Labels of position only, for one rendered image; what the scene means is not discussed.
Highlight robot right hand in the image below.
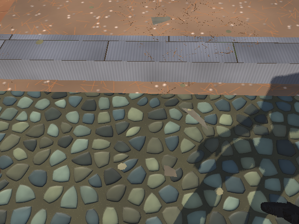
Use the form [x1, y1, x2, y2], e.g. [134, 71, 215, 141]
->
[261, 202, 299, 224]

